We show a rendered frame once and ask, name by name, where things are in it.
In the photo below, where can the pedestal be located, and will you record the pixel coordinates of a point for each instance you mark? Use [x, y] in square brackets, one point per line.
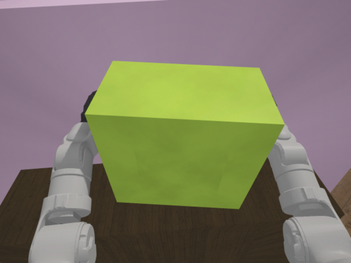
[154, 233]

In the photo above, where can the left robot hand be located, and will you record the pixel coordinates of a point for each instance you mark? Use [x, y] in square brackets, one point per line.
[83, 118]

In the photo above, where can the right robot forearm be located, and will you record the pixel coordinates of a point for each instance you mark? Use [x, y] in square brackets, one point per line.
[300, 193]

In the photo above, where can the robot left upper arm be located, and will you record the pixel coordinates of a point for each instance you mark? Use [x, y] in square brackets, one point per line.
[65, 243]

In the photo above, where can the left robot forearm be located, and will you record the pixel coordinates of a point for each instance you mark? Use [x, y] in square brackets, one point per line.
[68, 198]

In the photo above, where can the robot right upper arm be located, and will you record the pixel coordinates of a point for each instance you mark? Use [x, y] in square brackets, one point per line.
[316, 239]

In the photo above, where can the carton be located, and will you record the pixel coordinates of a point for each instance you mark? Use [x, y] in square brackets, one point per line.
[179, 134]

